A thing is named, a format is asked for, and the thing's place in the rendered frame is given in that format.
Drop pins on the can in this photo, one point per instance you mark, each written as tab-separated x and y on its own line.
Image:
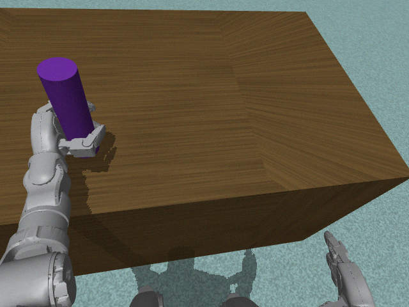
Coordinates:
62	83

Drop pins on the left robot hand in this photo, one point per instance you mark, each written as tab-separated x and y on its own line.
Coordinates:
47	135

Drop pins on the left robot arm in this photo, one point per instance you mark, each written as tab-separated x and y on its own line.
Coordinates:
35	270

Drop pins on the right robot hand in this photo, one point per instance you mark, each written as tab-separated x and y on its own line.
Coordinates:
353	290

